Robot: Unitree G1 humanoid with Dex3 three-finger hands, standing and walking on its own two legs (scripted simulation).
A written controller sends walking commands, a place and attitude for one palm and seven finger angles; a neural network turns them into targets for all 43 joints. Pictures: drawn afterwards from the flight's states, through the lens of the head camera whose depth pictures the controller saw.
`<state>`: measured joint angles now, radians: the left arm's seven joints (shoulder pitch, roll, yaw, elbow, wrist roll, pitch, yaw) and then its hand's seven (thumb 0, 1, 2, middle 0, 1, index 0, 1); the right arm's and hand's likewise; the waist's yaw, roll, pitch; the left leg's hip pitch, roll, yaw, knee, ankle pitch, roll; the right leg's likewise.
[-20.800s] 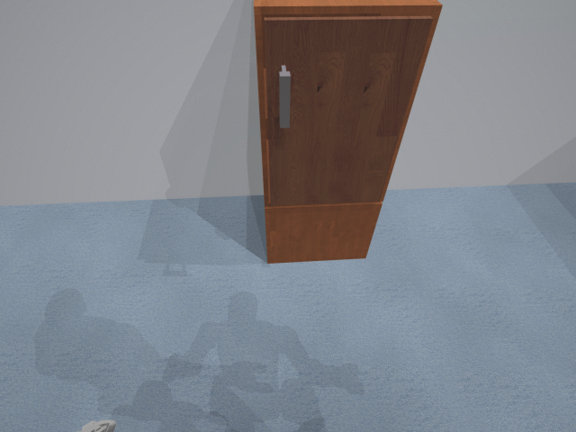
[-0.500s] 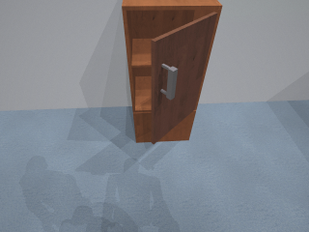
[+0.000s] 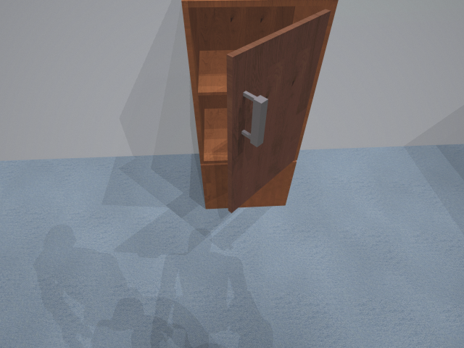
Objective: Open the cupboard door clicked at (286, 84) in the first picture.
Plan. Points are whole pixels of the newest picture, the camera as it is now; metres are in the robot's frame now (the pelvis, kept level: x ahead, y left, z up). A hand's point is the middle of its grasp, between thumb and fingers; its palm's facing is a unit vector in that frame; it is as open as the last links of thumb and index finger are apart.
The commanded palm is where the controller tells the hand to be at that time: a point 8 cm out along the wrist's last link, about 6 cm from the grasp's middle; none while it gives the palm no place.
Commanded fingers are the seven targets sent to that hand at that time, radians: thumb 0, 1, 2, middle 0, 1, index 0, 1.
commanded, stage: look to check the result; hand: left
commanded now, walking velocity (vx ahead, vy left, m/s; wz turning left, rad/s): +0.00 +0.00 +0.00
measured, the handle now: (252, 118) +0.64 -0.01 +0.03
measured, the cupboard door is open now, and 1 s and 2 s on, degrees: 42 42 42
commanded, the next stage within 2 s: walk to a spot facing it in 0.22 s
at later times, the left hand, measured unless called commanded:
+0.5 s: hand out of the picture +0.01 +0.16 -0.18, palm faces +0.02 -0.98 -0.18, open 7.4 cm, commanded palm none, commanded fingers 0.00 0.90 0.90 -0.20 -0.30 -0.20 -0.30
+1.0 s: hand out of the picture +0.09 +0.14 -0.16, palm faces -0.18 -0.94 -0.30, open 7.4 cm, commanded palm none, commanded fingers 0.00 0.90 0.90 -0.20 -0.30 -0.20 -0.30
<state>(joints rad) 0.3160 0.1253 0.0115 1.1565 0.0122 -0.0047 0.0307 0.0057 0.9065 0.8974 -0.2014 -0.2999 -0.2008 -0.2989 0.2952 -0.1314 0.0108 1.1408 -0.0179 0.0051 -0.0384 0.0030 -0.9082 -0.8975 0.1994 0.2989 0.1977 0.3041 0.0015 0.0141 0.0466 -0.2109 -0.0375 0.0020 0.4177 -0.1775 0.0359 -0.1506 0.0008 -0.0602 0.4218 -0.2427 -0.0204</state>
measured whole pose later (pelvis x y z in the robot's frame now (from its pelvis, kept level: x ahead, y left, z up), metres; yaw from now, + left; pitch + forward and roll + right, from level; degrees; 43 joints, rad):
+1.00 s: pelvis +0.00 -0.05 +0.00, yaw -16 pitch +1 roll +3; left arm 0.24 0.18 0.08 0.96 0.02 0.02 0.02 0.01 0.90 0.90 -0.20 -0.30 -0.20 -0.30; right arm 0.09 -0.23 -0.07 0.94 -0.01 0.06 -0.04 0.01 -0.91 -0.90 0.20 0.30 0.20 0.30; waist 0.04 0.02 0.10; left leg -0.46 0.02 -0.02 1.10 -0.40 -0.06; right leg -0.26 0.10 0.10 0.49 -0.23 -0.10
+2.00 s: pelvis +0.03 -0.03 +0.00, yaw -54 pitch +0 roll +0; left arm 0.17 0.20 0.06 0.90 0.03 0.01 -0.01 0.01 0.90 0.90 -0.20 -0.30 -0.20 -0.30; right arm 0.26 -0.24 -0.06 0.94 -0.02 0.05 0.00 0.01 -0.91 -0.90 0.20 0.30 0.20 0.30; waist -0.03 0.01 0.08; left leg -0.48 0.09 0.05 1.02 -0.39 -0.08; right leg -0.24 0.03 0.04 0.49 -0.26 -0.03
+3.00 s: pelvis +0.15 -0.36 +0.00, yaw -80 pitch +1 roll +0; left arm 0.28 0.17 0.07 1.04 0.02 -0.08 0.00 -0.02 0.95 0.90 -0.20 -0.30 -0.20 -0.30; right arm 0.18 -0.18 -0.06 0.99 -0.03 -0.02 0.00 0.01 -0.94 -0.90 0.20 0.30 0.20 0.30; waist -0.01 0.02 0.03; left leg -0.61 0.15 0.04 0.96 -0.20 -0.05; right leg -0.11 0.09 -0.08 0.33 -0.24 -0.12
